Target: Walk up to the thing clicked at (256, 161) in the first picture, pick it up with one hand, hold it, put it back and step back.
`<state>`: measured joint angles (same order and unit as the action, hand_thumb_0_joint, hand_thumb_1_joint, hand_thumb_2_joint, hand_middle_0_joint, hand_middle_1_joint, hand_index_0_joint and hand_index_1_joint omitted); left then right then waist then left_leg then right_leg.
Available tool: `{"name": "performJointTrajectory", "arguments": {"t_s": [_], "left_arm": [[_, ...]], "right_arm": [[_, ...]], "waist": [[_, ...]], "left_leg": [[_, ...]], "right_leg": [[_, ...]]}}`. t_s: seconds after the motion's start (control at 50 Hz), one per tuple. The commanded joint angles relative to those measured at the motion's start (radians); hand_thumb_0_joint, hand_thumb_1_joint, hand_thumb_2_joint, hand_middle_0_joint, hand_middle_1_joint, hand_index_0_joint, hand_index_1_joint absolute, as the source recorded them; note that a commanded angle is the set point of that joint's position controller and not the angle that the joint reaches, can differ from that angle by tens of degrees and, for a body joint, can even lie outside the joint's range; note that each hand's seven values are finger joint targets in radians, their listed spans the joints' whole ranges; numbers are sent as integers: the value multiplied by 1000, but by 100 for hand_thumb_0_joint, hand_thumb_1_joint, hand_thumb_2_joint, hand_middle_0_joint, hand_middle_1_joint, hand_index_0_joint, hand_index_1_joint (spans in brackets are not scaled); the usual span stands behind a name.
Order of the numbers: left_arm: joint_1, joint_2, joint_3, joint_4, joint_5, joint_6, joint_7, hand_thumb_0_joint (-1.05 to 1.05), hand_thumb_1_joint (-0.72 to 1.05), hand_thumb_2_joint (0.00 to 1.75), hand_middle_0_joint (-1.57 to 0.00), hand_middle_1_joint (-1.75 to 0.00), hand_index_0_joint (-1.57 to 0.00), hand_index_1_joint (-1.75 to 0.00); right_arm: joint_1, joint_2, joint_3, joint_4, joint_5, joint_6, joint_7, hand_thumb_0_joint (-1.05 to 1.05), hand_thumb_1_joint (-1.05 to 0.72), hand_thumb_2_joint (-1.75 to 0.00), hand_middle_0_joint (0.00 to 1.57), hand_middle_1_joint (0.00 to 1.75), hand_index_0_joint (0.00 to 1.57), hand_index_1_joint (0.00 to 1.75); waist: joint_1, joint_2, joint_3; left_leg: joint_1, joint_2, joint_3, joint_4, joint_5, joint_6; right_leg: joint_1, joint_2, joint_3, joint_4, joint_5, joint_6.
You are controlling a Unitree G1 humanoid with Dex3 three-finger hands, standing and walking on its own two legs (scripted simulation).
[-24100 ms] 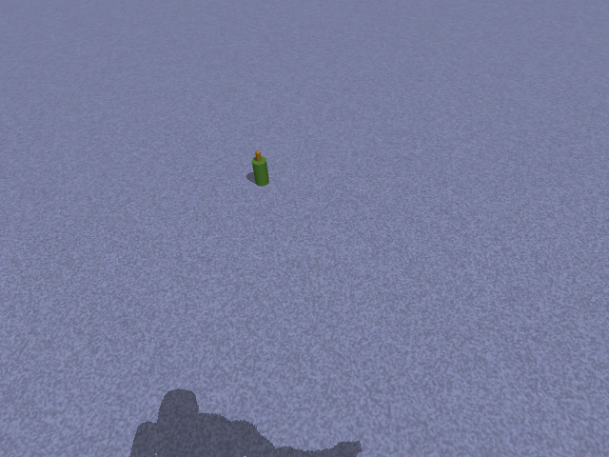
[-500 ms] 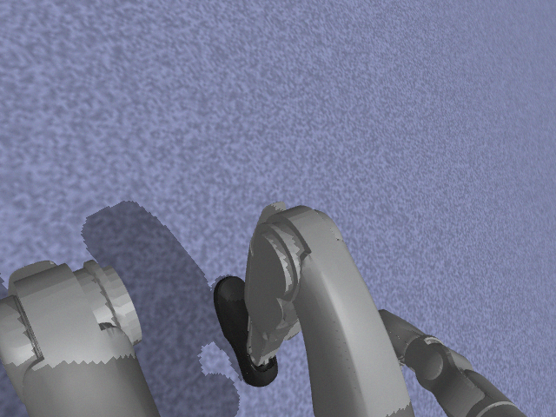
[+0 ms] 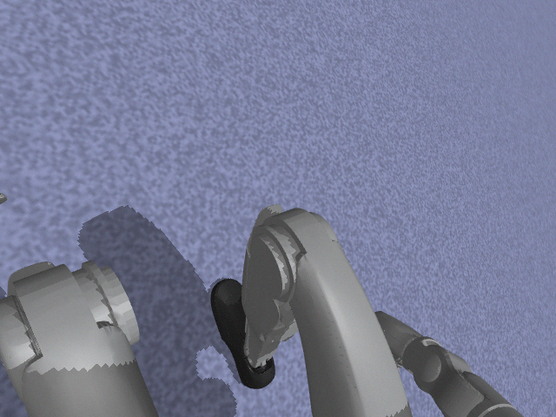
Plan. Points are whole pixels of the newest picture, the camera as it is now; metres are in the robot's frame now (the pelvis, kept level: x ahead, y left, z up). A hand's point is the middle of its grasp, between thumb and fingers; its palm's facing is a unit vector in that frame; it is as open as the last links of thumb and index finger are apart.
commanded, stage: withdraw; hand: left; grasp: from the side
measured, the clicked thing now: out of the picture +0.45 +0.29 -0.20
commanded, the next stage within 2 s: rise in 0.30 s
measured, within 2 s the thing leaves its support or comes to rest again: neither
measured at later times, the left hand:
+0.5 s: hand out of the picture +0.43 +0.36 -0.09, palm faces +0.32 -0.94 -0.14, open 17.4 cm
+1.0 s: hand out of the picture +0.29 +0.35 +0.06, palm faces +0.29 -0.84 -0.46, open 17.3 cm
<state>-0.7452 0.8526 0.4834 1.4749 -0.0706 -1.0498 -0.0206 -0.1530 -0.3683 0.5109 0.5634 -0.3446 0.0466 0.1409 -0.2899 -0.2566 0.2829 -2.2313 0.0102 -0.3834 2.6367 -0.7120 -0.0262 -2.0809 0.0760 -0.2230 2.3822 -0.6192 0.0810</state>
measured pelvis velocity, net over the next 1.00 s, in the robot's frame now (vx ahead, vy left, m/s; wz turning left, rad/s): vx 0.02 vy -0.01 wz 0.19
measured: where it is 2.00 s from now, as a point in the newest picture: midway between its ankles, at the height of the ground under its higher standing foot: (182, 395)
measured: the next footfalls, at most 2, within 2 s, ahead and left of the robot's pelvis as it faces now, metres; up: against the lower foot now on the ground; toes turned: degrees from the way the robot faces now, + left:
none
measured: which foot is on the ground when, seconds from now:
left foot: down 0.00-1.00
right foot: down 0.00-1.00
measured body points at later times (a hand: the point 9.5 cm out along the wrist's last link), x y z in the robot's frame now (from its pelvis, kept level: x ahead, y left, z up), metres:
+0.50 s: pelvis +0.00 +0.00 +0.02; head +0.21 +0.16 +0.38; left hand +0.40 +0.41 -0.08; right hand +0.17 -0.25 -0.04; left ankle +0.08 +0.13 -0.26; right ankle +0.14 -0.13 -0.26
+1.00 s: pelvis +0.02 -0.01 +0.16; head +0.21 +0.07 +0.56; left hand +0.27 +0.39 +0.09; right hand +0.23 -0.23 +0.03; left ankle +0.08 +0.13 -0.26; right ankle +0.14 -0.13 -0.26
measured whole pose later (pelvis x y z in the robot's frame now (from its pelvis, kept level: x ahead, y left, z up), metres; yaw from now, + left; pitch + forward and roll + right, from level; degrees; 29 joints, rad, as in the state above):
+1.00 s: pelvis +0.02 -0.01 +0.16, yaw +11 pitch +33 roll -6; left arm -0.19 0.50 0.32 0.49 0.06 -0.07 0.01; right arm 0.09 -0.26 0.02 0.54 0.04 0.17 0.01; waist -0.05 0.01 -0.14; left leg -1.94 0.05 -0.09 2.03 -0.67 -0.01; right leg -1.89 0.00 -0.04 1.96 -0.65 0.04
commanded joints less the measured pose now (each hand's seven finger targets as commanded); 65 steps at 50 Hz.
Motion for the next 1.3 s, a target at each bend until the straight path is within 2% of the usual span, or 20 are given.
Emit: {"name": "performJointTrajectory", "arguments": {"t_s": [0.0,0.08,0.16,0.2,0.24,0.34,0.36,0.4,0.42,0.46,0.5,0.54,0.56,0.62,0.76,0.88,0.9,1.0,1.14,1.28], "left_arm": [[-259,184,8,-169,-1,-85,3,0,-44,5,-9,-3,-8,-2],[-254,292,80,-258,4,-81,-8,0,-47,4,-6,-1,-6,-1],[-233,332,135,-398,4,-43,-28,0,-48,4,-5,0,-5,0],[-232,309,124,-447,0,-1,-57,0,-51,4,-6,-1,-6,-1],[-218,251,75,-447,0,51,-92,0,-52,3,-6,-1,-6,-1],[-89,78,-28,-314,-39,195,-182,0,-56,2,-4,-2,-6,-1],[-127,121,5,-365,-51,206,-189,0,-55,3,-3,-3,-5,-1],[-161,128,18,-395,-77,221,-207,0,-49,6,-4,0,-3,0],[-141,335,90,-422,90,281,-147,0,-52,7,-7,-5,-7,-6],[-165,234,54,-457,83,348,-132,0,-53,8,-8,-8,-7,-8],[-147,259,85,-514,103,398,-115,0,-57,9,-9,-8,-8,-9],[-193,364,134,-667,126,452,-86,0,-59,9,-10,-9,-9,-9],[-178,374,135,-689,138,484,-74,0,-51,16,-7,-9,-7,-9],[-41,256,96,-690,147,576,-52,0,-45,11,-6,-7,-6,-7],[184,-43,-76,-868,131,774,-18,0,-57,5,-5,-5,-5,-5],[339,-10,-65,-1190,115,896,39,0,-53,7,-6,-6,-6,-6],[406,-30,-71,-1175,113,918,50,0,-51,8,-6,-6,-6,-6],[483,-54,-62,-1278,112,987,100,0,-52,7,-5,-6,-5,-6],[683,-275,-195,-1243,94,1071,136,0,-52,7,-5,-6,-5,-6],[787,-341,-258,-1295,81,1150,172,0,-52,7,-5,-6,-5,-6]], "right_arm": [[48,-354,-120,-7,-6,11,-25,0,-89,-90,20,30,20,30],[59,-354,-121,-8,-4,22,-31,0,-90,-90,20,30,20,30],[86,-357,-157,-12,6,32,-35,0,-90,-90,20,30,20,30],[92,-355,-183,-27,25,39,-40,0,-91,-90,20,30,20,30],[108,-348,-204,-27,43,41,-45,0,-91,-90,20,30,20,30],[171,-315,-239,-3,98,45,-55,0,-89,-90,20,30,20,30],[183,-318,-244,-7,106,44,-58,0,-87,-89,20,30,20,30],[181,-310,-250,-26,125,43,-59,0,-81,-89,20,30,20,30],[226,-276,-310,7,153,60,-62,0,-89,-92,20,30,20,30],[235,-269,-339,-26,178,76,-62,0,-95,-92,20,30,20,30],[249,-262,-367,-30,198,92,-65,0,-96,-93,20,30,20,30],[270,-234,-381,-36,221,104,-70,0,-100,-93,20,30,20,30],[279,-220,-396,-32,229,110,-73,0,-92,-90,20,30,20,30],[306,-194,-441,-20,254,119,-78,0,-90,-90,20,30,20,30],[340,-157,-556,-63,331,116,-101,0,-89,-90,20,30,20,30],[346,-127,-590,-121,380,105,-142,0,-89,-90,20,30,20,30],[338,-116,-587,-128,385,100,-151,0,-89,-90,20,30,20,30],[333,-68,-583,-145,393,68,-196,0,-90,-90,20,30,20,30],[342,-20,-573,-149,389,6,-236,0,-89,-90,20,30,20,30],[370,-6,-563,-161,395,-46,-261,0,-89,-90,20,30,20,30]], "waist": [[-110,569,-554],[-67,627,-616],[-33,708,-714],[-26,743,-737],[-30,751,-733],[-38,546,-620],[-31,528,-632],[-17,499,-655],[90,615,-795],[64,651,-855],[96,689,-873],[139,749,-947],[146,741,-960],[156,670,-888],[184,506,-994],[234,405,-1071],[240,393,-1043],[254,415,-1039],[233,363,-905],[236,319,-853]], "left_leg": [[405,67,105,-320,106,1],[430,68,119,-325,150,-2],[521,74,127,-354,211,-14],[543,76,127,-386,209,-20],[537,74,134,-399,214,-19],[364,60,154,-394,122,15],[353,58,153,-394,115,19],[320,51,154,-394,87,30],[465,51,187,-450,150,18],[518,59,184,-488,166,11],[542,55,197,-520,159,7],[572,53,217,-549,164,9],[552,48,241,-549,141,16],[486,38,273,-593,62,28],[601,27,278,-739,39,39],[744,26,288,-894,46,51],[762,27,292,-919,50,51],[898,25,319,-1031,141,50],[1037,18,356,-1179,235,50],[1231,14,359,-1356,360,47]], "right_leg": [[276,34,-123,-162,164,-82],[318,32,-111,-156,190,-85],[320,23,-96,-146,225,-91],[285,17,-90,-143,214,-98],[257,13,-83,-144,218,-102],[219,11,-73,-197,157,-92],[225,10,-73,-203,151,-91],[237,8,-70,-209,130,-90],[235,-4,-34,-224,134,-100],[202,-7,-28,-221,134,-106],[173,-14,-13,-223,124,-111],[187,-17,12,-230,117,-117],[199,-14,29,-253,95,-119],[188,-16,50,-303,36,-121],[215,-30,87,-457,8,-122],[446,-44,135,-634,9,-110],[473,-46,144,-661,12,-108],[645,-54,183,-786,83,-106],[859,-63,206,-1003,165,-101],[1116,-72,200,-1179,294,-93]]}}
